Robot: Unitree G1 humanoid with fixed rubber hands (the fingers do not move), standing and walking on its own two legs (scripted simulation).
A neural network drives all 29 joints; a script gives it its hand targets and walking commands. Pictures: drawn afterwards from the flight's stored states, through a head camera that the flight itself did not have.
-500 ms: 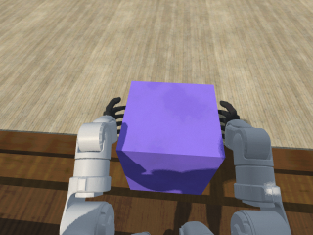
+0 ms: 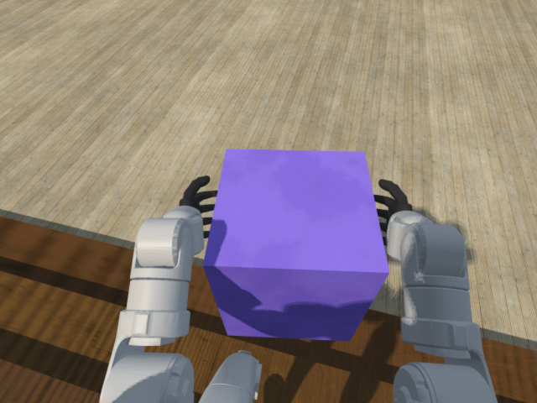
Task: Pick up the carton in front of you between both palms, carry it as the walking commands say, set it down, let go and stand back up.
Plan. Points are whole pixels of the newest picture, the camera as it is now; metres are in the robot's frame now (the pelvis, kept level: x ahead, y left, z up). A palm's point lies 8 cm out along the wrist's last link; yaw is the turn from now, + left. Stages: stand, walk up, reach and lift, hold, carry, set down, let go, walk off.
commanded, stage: carry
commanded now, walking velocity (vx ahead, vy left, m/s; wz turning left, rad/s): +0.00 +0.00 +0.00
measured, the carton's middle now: (291, 250) +0.34 +0.03 +0.01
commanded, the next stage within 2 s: none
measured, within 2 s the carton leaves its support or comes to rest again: neither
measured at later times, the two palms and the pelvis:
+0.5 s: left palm (256, 133) +0.70 +0.15 -0.06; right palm (378, 148) +0.68 -0.15 -0.06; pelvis +0.35 +0.04 -0.13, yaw +0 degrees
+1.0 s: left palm (266, 92) +1.05 +0.18 -0.17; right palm (354, 98) +1.06 -0.12 -0.18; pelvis +0.71 +0.01 -0.26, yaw -1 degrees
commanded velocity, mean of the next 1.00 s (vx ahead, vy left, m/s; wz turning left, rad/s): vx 0.00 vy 0.00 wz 0.00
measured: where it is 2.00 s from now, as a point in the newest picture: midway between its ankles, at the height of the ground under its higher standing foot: (306, 235)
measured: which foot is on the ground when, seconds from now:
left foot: up 0.00-0.18, down 0.20-0.66, up 0.68-1.00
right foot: down 0.00-0.22, up 0.24-0.62, down 0.64-1.00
